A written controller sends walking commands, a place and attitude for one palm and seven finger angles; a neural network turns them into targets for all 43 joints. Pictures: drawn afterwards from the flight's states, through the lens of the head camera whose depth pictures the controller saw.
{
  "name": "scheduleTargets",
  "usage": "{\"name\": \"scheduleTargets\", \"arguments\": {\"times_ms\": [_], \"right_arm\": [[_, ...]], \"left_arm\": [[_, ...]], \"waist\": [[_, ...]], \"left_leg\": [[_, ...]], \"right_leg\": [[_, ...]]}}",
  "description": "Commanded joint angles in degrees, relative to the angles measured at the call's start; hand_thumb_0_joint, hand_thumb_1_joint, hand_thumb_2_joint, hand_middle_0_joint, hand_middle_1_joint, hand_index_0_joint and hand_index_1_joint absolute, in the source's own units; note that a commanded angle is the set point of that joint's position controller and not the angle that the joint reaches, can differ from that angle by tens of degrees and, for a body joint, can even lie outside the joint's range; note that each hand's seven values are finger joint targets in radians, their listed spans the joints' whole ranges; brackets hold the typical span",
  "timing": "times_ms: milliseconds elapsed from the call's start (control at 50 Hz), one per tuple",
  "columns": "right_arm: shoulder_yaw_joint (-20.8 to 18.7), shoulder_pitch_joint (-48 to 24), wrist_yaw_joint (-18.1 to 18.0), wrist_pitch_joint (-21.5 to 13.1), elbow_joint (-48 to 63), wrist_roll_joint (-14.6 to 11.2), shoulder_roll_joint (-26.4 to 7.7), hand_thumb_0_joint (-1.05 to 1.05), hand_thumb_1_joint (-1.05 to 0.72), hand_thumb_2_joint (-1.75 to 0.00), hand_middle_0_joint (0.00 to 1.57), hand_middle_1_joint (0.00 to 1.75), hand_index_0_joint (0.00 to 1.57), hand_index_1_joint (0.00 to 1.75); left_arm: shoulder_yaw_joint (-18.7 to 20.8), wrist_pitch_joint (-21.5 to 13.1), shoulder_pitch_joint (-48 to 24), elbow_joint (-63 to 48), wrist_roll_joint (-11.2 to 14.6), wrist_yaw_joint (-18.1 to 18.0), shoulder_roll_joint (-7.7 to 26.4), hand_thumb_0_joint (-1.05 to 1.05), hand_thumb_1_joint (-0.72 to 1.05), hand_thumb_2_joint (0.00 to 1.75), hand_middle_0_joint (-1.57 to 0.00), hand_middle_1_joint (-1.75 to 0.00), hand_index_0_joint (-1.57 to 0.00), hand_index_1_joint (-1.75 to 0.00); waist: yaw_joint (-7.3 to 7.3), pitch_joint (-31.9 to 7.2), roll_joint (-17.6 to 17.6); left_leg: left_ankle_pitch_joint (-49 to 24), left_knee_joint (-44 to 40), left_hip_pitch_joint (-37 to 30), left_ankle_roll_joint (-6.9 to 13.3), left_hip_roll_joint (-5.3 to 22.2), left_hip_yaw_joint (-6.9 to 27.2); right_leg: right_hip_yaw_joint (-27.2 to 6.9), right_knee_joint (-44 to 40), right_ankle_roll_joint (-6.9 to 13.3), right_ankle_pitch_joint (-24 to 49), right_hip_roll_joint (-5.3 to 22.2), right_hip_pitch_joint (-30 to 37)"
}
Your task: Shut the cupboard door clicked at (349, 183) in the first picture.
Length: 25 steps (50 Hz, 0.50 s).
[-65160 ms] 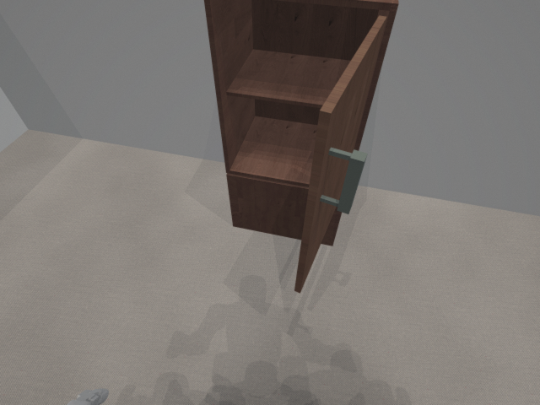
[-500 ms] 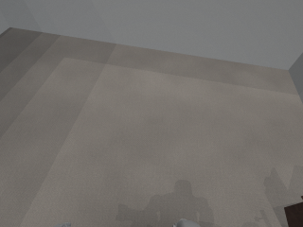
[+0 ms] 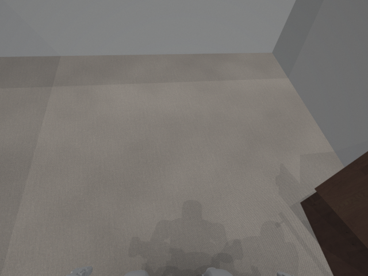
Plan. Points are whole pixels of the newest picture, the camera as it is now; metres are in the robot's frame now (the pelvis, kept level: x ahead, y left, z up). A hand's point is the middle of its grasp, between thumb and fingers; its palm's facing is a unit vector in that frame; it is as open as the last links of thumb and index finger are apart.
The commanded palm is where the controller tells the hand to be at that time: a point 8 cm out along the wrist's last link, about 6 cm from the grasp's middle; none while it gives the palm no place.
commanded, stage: turn to face it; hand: left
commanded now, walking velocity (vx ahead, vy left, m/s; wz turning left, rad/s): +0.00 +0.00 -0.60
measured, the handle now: out of the picture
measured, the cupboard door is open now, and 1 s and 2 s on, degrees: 20 20 20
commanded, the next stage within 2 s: take the last steps up to it in 1.58 s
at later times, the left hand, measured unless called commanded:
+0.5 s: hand (122, 259) +0.17 +0.15 -0.15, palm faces -0.28 -0.93 -0.24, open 7.4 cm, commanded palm none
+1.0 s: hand (154, 226) +0.25 +0.08 -0.15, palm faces -0.56 -0.78 -0.27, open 7.4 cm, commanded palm none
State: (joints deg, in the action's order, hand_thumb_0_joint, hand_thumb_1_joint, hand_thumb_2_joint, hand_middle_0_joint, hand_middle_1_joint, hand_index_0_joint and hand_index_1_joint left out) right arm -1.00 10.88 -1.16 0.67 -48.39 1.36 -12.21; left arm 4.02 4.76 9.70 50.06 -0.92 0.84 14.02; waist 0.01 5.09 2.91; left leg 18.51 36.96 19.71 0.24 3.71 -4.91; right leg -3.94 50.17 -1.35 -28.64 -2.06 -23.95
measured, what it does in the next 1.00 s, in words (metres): steps on the spot, turning right: right foot, then left foot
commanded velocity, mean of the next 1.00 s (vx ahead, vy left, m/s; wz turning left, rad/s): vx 0.00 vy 0.00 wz -0.60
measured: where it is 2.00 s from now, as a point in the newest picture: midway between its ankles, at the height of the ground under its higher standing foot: outside the picture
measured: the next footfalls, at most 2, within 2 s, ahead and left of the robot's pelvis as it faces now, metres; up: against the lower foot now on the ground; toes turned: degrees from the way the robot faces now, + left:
right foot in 0.28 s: +0.02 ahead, -0.15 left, +0.00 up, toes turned -16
left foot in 0.60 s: +0.12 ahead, +0.09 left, +0.00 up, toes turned -16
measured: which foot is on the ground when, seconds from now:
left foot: down 0.00-0.28, up 0.30-0.58, down 0.60-0.98, up 1.00-1.00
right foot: up 0.00-0.26, down 0.28-0.60, up 0.62-0.96, down 0.98-1.00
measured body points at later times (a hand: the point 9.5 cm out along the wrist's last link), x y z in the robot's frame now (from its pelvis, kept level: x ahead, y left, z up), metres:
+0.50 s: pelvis +0.02 -0.01 +0.00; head +0.06 -0.03 +0.45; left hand +0.18 +0.20 -0.13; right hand +0.02 -0.30 -0.13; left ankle +0.05 +0.10 -0.68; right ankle -0.02 -0.14 -0.73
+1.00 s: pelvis +0.02 -0.02 -0.01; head +0.05 -0.05 +0.44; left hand +0.28 +0.13 -0.13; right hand -0.10 -0.26 -0.15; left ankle +0.08 +0.10 -0.72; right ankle -0.05 -0.11 -0.73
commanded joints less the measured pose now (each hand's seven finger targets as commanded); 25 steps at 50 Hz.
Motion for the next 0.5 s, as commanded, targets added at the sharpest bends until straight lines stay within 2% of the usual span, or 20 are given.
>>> {"name": "scheduleTargets", "arguments": {"times_ms": [0,20,40,80,120,140,180,220,240,260,280,300,320,340,360,380,440,460,480], "right_arm": [[-3.3,2.9,-1.4,-1.1,3.3,0.8,-11.8,0.00,-0.90,-0.90,0.20,0.30,0.20,0.30],[-3.1,2.2,-1.5,-1.1,3.4,0.7,-11.2,0.00,-0.90,-0.90,0.20,0.30,0.20,0.30],[-3.3,3.4,-1.5,-1.0,2.8,0.8,-11.0,0.00,-0.90,-0.90,0.20,0.30,0.20,0.30],[-3.6,5.3,-1.4,-0.9,1.6,0.7,-11.3,0.00,-0.90,-0.90,0.20,0.30,0.20,0.30],[-4.0,5.4,-1.1,-0.6,1.0,0.6,-11.9,0.00,-0.90,-0.90,0.20,0.30,0.20,0.30],[-4.2,5.4,-0.9,-0.4,0.8,0.6,-12.2,0.00,-0.90,-0.90,0.20,0.30,0.20,0.30],[-4.6,4.5,-0.7,-0.2,0.7,0.5,-12.9,0.00,-0.90,-0.90,0.20,0.30,0.20,0.30],[-4.9,3.1,-0.2,0.1,0.9,0.0,-13.0,0.00,-0.90,-0.90,0.20,0.30,0.20,0.30],[-4.7,2.9,0.1,0.1,1.4,-0.4,-11.3,0.00,-0.90,-0.90,0.20,0.30,0.20,0.30],[-3.5,0.4,0.3,0.2,4.1,-0.7,-6.6,0.00,-0.90,-0.90,0.20,0.30,0.20,0.30],[-3.0,-1.8,0.0,1.1,5.4,-0.7,-7.4,0.00,-0.90,-0.90,0.20,0.30,0.20,0.30],[-3.0,-2.7,-0.6,1.2,5.5,-0.7,-6.4,0.00,-0.90,-0.90,0.20,0.30,0.20,0.30],[-3.1,-2.5,-0.8,1.2,4.8,-0.6,-7.6,0.00,-0.90,-0.90,0.20,0.30,0.20,0.30],[-3.2,-2.1,-0.6,1.1,3.7,-0.6,-8.2,0.00,-0.90,-0.90,0.20,0.30,0.20,0.30],[-3.0,-0.8,-0.3,1.1,3.1,-0.6,-7.7,0.00,-0.90,-0.90,0.20,0.30,0.20,0.30],[-2.9,0.0,-0.1,1.3,2.6,-0.5,-7.0,0.00,-0.90,-0.90,0.20,0.30,0.20,0.30],[-2.9,0.9,0.2,1.3,2.8,-0.6,-5.9,0.00,-0.90,-0.90,0.20,0.30,0.20,0.30],[-2.9,0.7,0.1,1.2,3.0,-0.7,-5.9,0.00,-0.90,-0.90,0.20,0.30,0.20,0.30],[-2.8,1.6,0.1,0.9,3.1,-0.8,-5.7,0.00,-0.90,-0.90,0.20,0.30,0.20,0.30]], "left_arm": [[2.1,-1.9,-2.8,-5.7,-0.2,1.2,5.1,0.00,0.90,0.90,-0.20,-0.30,-0.20,-0.30],[1.9,-1.7,-2.8,-5.8,-0.2,1.5,4.4,0.00,0.90,0.90,-0.20,-0.30,-0.20,-0.30],[1.7,-1.4,-3.2,-5.8,-0.1,1.6,3.9,0.00,0.90,0.90,-0.20,-0.30,-0.20,-0.30],[1.4,-1.3,-4.4,-6.2,0.0,1.7,3.1,0.00,0.90,0.90,-0.20,-0.30,-0.20,-0.30],[1.2,-1.5,-4.3,-6.2,-0.2,1.7,2.8,0.00,0.90,0.90,-0.20,-0.30,-0.20,-0.30],[1.2,-1.6,-4.5,-6.3,-0.2,1.7,2.6,0.00,0.90,0.90,-0.20,-0.30,-0.20,-0.30],[1.2,-2.0,-3.3,-6.2,-0.2,1.7,2.8,0.00,0.90,0.90,-0.20,-0.30,-0.20,-0.30],[1.6,-2.5,1.2,-4.8,-0.3,1.3,4.5,0.00,0.90,0.90,-0.20,-0.30,-0.20,-0.30],[2.2,-3.0,4.8,-3.7,-0.6,0.9,7.7,0.00,0.90,0.90,-0.20,-0.30,-0.20,-0.30],[3.3,-3.8,7.5,-2.7,-1.0,0.2,13.8,0.00,0.90,0.90,-0.20,-0.30,-0.20,-0.30],[3.1,-3.8,9.8,-2.1,0.0,-0.4,15.4,0.00,0.90,0.90,-0.20,-0.30,-0.20,-0.30],[3.6,-3.7,7.6,-2.7,-0.4,-1.2,14.6,0.00,0.90,0.90,-0.20,-0.30,-0.20,-0.30],[3.3,-3.4,4.8,-3.2,-0.3,-1.8,12.9,0.00,0.90,0.90,-0.20,-0.30,-0.20,-0.30],[2.6,-3.3,1.7,-4.2,-0.3,-1.8,11.0,0.00,0.90,0.90,-0.20,-0.30,-0.20,-0.30],[2.2,-3.3,-0.2,-4.9,-0.4,-1.7,10.3,0.00,0.90,0.90,-0.20,-0.30,-0.20,-0.30],[2.2,-3.4,-0.9,-5.3,-0.5,-1.6,10.2,0.00,0.90,0.90,-0.20,-0.30,-0.20,-0.30],[2.4,-3.2,-1.3,-5.4,-0.9,-1.3,11.2,0.00,0.90,0.90,-0.20,-0.30,-0.20,-0.30],[2.5,-3.1,-1.2,-5.3,-0.9,-1.1,11.4,0.00,0.90,0.90,-0.20,-0.30,-0.20,-0.30],[2.7,-3.0,-1.7,-5.4,-1.0,-1.0,11.6,0.00,0.90,0.90,-0.20,-0.30,-0.20,-0.30]], "waist": [[0.86,-6.3,-13.3],[0.76,-6.2,-13.2],[1.25,-6.9,-13.2],[2.14,-7.8,-14.1],[2.34,-7.6,-14.2],[2.50,-7.4,-15.6],[1.78,-7.6,-15.6],[-0.68,-8.6,-12.9],[-2.42,-9.9,-5.6],[-4.33,-9.1,12.9],[-5.51,-8.5,10.4],[-3.94,-8.1,12.4],[-3.12,-8.1,13.4],[-1.64,-7.1,10.4],[-0.37,-7.8,7.4],[0.16,-7.7,6.2],[0.45,-6.7,5.5],[0.12,-6.2,6.1],[0.57,-6.4,6.7]], "left_leg": [[-27.9,-16.6,-11.8,8.3,17.7,12.1],[-30.4,-15.5,-12.8,7.7,16.7,8.4],[-32.2,-14.8,-14.4,7.4,16.0,6.4],[-31.9,-14.2,-15.3,7.5,16.5,4.4],[-30.4,-13.2,-14.9,7.1,16.8,2.2],[-29.1,-13.1,-13.7,6.9,17.1,2.0],[-27.7,-10.6,-13.0,5.6,17.1,0.7],[-22.2,-3.9,-8.8,2.2,15.3,-2.7],[-13.8,3.9,-2.1,-0.6,12.7,-4.4],[14.7,16.7,13.3,-4.1,3.7,-7.3],[19.1,25.7,15.2,-4.2,1.8,0.4],[17.1,29.9,19.5,-4.2,1.8,4.2],[14.0,31.4,19.9,-4.4,2.8,5.5],[10.0,30.7,17.8,-4.7,3.5,5.7],[8.1,28.5,14.8,-5.1,3.0,4.8],[7.1,25.7,12.1,-5.2,2.4,3.9],[6.1,16.2,7.0,-4.9,0.3,2.5],[5.9,12.9,5.3,-4.7,-0.4,2.1],[5.6,8.8,3.6,-4.5,-1.0,2.0]], "right_leg": [[2.7,17.9,-1.5,-1.0,3.9,-9.2],[4.2,15.3,-1.7,-0.3,4.3,-8.6],[4.9,12.9,-1.8,0.3,4.0,-7.6],[6.3,6.4,-1.6,0.9,3.9,-4.7],[8.3,0.4,-1.1,1.8,3.1,-1.5],[8.8,-2.0,-0.8,2.1,2.7,0.1],[9.9,-9.5,-0.1,5.2,2.0,3.9],[10.8,-21.2,1.0,16.6,1.5,12.9],[4.4,-27.0,3.0,23.3,6.6,21.2],[-14.9,-29.9,8.8,40.9,20.9,28.1],[-17.9,-29.8,13.6,46.8,25.3,22.8],[-18.2,-29.4,14.4,46.5,22.6,23.9],[-17.4,-29.2,14.2,42.5,21.4,23.1],[-12.7,-28.2,13.4,41.3,18.7,20.5],[-9.8,-27.4,12.6,41.5,17.1,18.2],[-8.4,-27.5,12.1,40.2,16.2,15.6],[-10.1,-28.2,11.9,32.9,14.9,10.8],[-11.2,-28.1,11.8,31.2,14.6,9.3],[-12.0,-27.3,11.5,31.0,14.5,9.0]]}}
